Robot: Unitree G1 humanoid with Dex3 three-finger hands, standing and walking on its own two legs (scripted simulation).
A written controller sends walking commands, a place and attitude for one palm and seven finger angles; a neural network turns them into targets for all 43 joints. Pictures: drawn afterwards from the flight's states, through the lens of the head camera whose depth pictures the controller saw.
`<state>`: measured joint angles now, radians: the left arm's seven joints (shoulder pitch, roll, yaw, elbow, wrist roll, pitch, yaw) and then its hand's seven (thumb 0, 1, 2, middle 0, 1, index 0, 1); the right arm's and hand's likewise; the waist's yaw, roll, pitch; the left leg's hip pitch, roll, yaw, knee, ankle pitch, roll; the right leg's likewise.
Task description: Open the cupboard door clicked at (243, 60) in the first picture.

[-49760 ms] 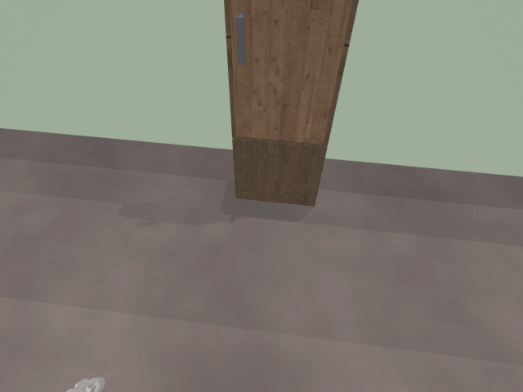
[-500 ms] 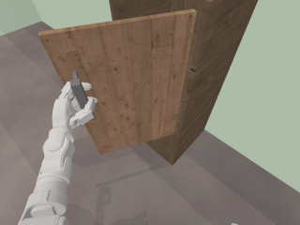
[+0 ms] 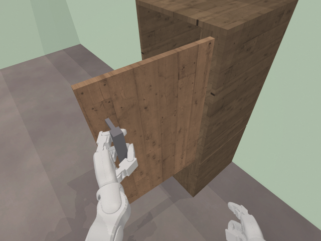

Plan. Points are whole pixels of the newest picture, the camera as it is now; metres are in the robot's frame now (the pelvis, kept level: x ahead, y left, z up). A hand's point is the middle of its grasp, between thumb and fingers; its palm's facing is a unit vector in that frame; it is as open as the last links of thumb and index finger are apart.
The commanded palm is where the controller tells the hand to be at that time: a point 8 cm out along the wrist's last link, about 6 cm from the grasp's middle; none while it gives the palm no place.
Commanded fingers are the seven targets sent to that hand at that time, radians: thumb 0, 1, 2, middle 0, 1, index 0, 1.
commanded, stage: open thumb and fingers to let go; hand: left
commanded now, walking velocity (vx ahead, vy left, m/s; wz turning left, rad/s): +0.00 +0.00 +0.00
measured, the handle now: (118, 145) +0.33 +0.13 +0.08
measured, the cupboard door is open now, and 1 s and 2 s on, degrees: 85 84 85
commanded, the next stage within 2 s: slide the hand sideways off the handle in 0.90 s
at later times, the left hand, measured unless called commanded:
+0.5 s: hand (132, 163) +0.28 +0.08 +0.09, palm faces +0.34 -0.94 +0.01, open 10.8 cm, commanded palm +0.24 +0.13 +0.08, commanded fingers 0.00 -0.50 0.30 -0.30 -1.20 -0.30 -1.20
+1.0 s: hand (131, 162) +0.28 +0.08 +0.09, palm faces +0.31 -0.95 -0.01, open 15.8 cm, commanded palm +0.24 +0.13 +0.08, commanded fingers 0.00 -0.50 0.30 -0.15 -0.30 -0.15 -0.30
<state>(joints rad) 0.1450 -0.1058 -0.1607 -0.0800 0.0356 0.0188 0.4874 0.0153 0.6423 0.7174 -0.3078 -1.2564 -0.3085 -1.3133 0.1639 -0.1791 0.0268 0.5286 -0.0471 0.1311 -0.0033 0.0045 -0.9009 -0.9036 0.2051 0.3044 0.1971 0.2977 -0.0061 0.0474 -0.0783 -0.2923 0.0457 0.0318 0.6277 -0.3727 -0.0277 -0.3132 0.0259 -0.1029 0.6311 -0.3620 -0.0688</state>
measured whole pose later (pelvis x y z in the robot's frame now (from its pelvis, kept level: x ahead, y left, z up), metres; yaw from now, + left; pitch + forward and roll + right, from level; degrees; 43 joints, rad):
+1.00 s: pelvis -0.05 +0.03 -0.01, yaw +1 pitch +1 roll +0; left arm -0.12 -0.13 -0.23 0.20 0.07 -0.05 0.58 -0.02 -0.50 0.30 -0.22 -0.50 -0.21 -0.50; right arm 0.16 -0.16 0.03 0.63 -0.05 0.08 -0.02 0.01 -0.90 -0.90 0.21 0.30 0.20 0.30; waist 0.01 0.03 -0.04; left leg -0.38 0.00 0.04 0.71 -0.34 0.02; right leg -0.39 -0.02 -0.09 0.69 -0.32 -0.03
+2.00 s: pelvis -0.01 +0.01 -0.01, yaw +1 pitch +3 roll +0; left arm 0.44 0.18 0.02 -0.21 -0.18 -0.16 -0.16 -0.02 -0.50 0.30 -0.15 -0.30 -0.15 -0.30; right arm 0.23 -0.23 0.04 0.52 0.01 -0.13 -0.04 0.01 -0.90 -0.90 0.21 0.30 0.20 0.30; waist 0.03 0.04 -0.06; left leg -0.36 0.03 0.02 0.71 -0.40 -0.01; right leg -0.37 0.00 -0.11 0.70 -0.38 -0.05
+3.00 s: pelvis -0.02 +0.05 +0.01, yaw +1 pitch -3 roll -1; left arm 0.50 0.27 0.14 -0.41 -0.07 -0.05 0.06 -0.01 -0.26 0.41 -0.16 -0.30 -0.16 -0.30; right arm 0.21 -0.22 0.07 0.58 0.00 -0.20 -0.09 0.01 -0.90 -0.90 0.21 0.30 0.20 0.30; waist 0.06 0.05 0.01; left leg -0.20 0.00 0.04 0.57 -0.32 0.03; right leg -0.20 -0.01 -0.09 0.52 -0.28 -0.01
